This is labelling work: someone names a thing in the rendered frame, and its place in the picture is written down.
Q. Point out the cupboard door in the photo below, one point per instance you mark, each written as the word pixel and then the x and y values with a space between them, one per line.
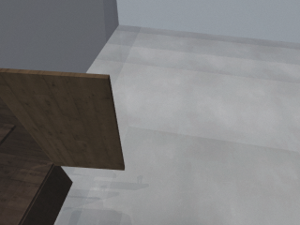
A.
pixel 70 115

